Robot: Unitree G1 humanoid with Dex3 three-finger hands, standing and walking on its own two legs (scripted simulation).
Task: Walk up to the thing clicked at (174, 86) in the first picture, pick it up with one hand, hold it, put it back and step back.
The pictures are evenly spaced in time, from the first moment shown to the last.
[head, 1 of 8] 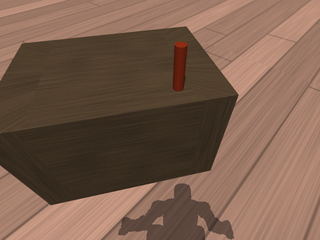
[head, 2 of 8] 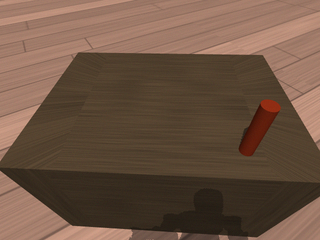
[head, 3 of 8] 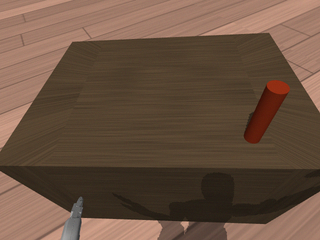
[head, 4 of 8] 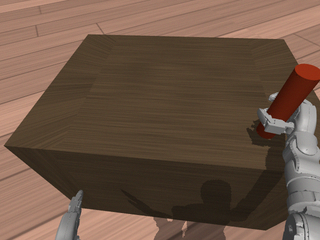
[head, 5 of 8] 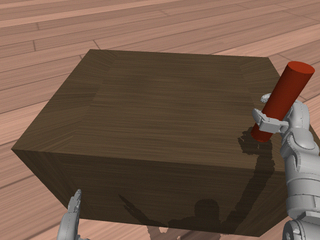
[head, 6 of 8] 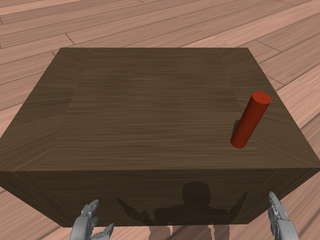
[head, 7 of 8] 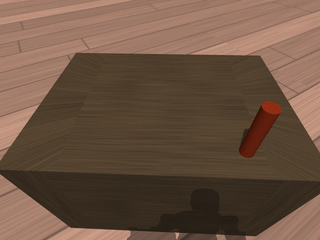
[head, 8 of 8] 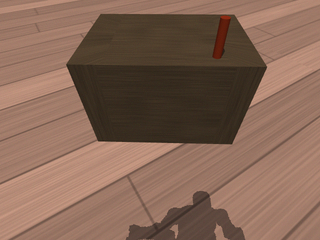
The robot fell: no
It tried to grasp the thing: yes
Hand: right
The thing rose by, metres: 0.22
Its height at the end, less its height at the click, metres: +0.00
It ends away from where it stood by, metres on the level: 0.01
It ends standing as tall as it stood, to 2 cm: yes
